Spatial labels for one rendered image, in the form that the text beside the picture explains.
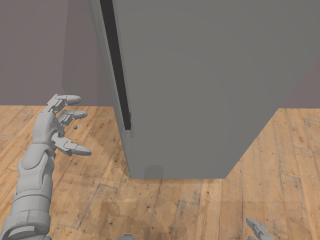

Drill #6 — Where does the left robot forearm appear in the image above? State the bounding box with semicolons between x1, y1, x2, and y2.
0;143;56;240

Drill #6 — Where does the handle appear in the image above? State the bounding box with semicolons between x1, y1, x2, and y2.
100;0;131;130

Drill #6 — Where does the right robot hand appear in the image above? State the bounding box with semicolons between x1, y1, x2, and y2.
246;217;274;240

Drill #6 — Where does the fridge door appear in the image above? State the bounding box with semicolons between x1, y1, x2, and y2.
90;0;320;179

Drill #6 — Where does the robot left shin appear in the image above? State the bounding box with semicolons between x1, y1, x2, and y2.
123;233;134;237

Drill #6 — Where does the left robot hand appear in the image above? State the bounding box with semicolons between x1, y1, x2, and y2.
32;94;92;157

